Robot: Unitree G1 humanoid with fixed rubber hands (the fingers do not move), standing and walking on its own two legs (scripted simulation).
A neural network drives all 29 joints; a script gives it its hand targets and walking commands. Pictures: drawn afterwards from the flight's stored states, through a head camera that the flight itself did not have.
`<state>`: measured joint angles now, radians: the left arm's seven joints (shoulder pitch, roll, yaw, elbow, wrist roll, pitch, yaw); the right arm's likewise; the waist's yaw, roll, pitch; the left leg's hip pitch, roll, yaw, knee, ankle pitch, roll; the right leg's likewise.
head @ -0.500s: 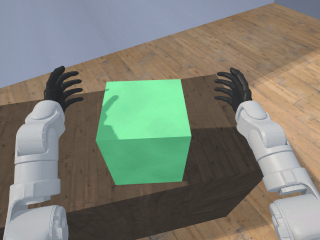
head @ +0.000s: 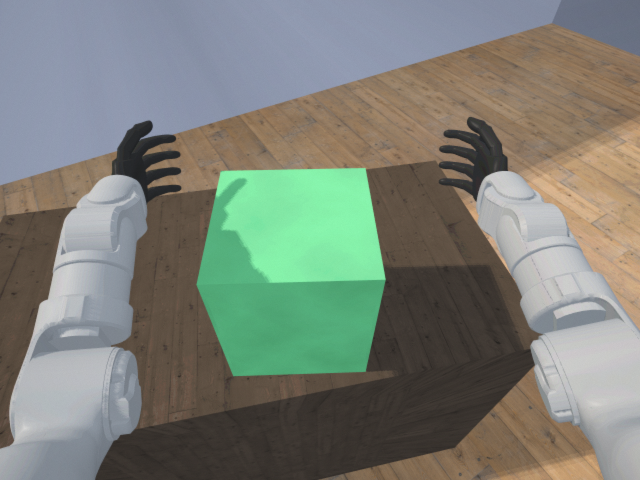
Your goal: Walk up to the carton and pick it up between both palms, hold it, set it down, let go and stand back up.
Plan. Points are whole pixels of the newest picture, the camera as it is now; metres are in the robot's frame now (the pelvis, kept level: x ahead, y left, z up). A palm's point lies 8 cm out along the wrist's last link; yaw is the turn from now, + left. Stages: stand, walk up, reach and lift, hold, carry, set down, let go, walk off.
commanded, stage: reach and lift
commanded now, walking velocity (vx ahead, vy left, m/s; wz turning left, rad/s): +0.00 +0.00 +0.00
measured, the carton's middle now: (296, 276) +0.40 +0.06 +0.00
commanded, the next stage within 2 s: none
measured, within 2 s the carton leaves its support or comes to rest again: neither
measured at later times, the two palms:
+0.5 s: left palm (176, 219) +0.41 +0.22 +0.11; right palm (448, 216) +0.43 -0.14 +0.11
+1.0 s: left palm (188, 222) +0.41 +0.21 +0.10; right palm (425, 218) +0.43 -0.12 +0.09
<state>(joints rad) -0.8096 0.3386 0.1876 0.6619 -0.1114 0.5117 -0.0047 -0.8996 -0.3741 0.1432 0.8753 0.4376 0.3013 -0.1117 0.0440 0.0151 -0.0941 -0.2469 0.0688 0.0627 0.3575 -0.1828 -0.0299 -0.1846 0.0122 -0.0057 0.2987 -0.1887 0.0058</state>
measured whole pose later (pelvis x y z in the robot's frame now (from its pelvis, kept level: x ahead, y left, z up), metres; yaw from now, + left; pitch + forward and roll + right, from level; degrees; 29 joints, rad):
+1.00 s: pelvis -0.01 +0.01 -0.02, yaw +0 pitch +16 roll -2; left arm -0.85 0.16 0.14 1.12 -0.08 -0.19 0.04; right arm -0.88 -0.17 0.06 1.14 0.25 -0.22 -0.13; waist 0.07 0.05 -0.24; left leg -0.59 0.07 0.05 0.54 -0.23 -0.01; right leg -0.51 0.01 -0.01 0.46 -0.23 0.02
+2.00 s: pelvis +0.00 +0.00 +0.00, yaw +3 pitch +7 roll -1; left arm -0.66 -0.06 0.48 0.87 0.32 -0.19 -0.01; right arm -0.60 0.12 -0.49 0.94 -0.36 -0.27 -0.11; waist 0.07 -0.02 -0.02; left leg -0.28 0.04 0.02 0.30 -0.14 -0.03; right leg -0.20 -0.01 -0.05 0.25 -0.16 0.01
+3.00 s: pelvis -0.01 +0.00 +0.00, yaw +2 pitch +5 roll -1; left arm -0.64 -0.06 0.39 0.82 0.31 -0.12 0.04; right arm -0.60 0.04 -0.33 1.04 -0.20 -0.32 -0.14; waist 0.05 -0.07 -0.04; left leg -0.26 0.06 0.03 0.29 -0.13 -0.03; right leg -0.17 0.00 -0.04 0.21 -0.13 0.00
